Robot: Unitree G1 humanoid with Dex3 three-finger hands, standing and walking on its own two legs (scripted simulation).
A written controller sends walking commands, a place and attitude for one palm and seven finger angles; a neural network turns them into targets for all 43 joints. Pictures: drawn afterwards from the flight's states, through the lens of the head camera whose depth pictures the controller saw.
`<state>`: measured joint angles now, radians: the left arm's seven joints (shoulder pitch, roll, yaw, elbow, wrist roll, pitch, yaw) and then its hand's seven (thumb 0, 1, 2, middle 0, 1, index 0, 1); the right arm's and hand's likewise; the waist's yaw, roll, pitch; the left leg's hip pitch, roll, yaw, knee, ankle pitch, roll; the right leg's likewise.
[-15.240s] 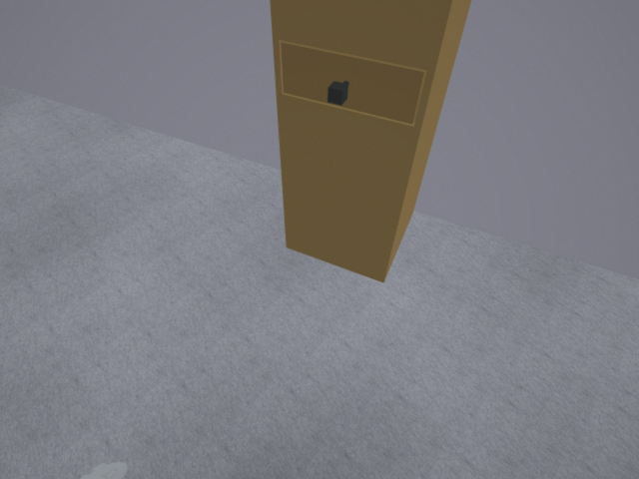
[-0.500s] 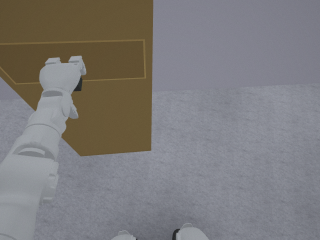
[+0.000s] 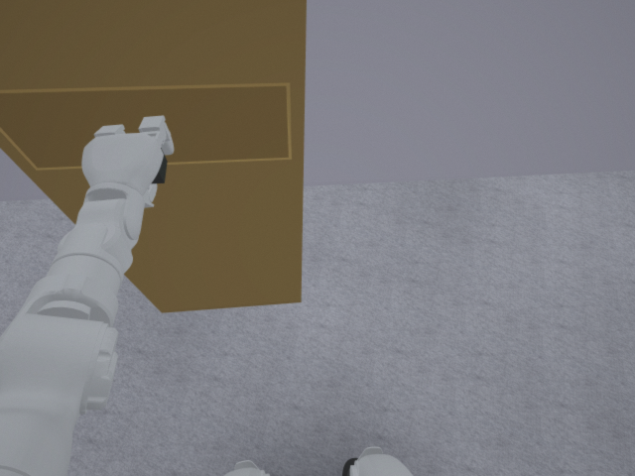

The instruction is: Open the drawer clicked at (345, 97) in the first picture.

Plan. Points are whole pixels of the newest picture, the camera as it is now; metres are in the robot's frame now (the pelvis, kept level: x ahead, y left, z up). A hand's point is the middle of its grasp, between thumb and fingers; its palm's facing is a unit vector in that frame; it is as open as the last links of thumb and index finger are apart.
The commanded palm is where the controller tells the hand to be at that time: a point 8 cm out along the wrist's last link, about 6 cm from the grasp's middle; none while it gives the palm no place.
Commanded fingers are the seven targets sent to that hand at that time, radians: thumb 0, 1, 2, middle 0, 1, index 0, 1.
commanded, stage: pull the drawer open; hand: left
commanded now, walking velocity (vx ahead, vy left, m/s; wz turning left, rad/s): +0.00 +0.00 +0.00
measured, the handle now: (148, 152) +0.54 +0.20 +0.04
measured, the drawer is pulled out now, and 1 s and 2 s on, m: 0.00 0.09 0.21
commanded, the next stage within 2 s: none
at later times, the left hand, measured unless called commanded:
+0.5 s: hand (140, 197) +0.48 +0.21 +0.02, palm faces -0.05 -0.05 -1.00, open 7.7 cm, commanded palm +0.44 +0.21 +0.08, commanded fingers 0.00 0.90 0.90 -0.40 -1.35 -0.40 -1.35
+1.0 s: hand (133, 243) +0.41 +0.21 +0.02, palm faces -0.03 -0.05 -1.00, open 7.6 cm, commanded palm +0.37 +0.21 +0.08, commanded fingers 0.00 0.90 0.90 -0.40 -1.35 -0.40 -1.35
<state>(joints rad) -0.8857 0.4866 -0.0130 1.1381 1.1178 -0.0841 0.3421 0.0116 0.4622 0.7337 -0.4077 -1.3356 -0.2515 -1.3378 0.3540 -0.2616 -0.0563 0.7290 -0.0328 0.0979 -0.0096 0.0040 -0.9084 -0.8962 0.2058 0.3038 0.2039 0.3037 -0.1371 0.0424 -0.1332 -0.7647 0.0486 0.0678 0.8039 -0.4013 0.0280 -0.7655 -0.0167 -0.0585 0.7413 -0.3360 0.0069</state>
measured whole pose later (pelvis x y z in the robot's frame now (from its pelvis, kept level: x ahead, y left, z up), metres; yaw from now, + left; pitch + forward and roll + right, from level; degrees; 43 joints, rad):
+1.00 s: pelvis +0.02 -0.01 +0.01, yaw +0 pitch +14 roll -1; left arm -0.42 0.37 -0.10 0.66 1.08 -0.01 0.33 0.01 0.47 0.73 -0.41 -1.35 -0.28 -1.35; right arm 0.23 -0.25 -0.07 0.67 -0.01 0.12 0.00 0.01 -0.91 -0.90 0.20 0.30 0.20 0.30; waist -0.01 0.05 -0.13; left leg -0.54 0.04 0.07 0.70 -0.39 0.01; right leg -0.56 -0.02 -0.05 0.67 -0.35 0.00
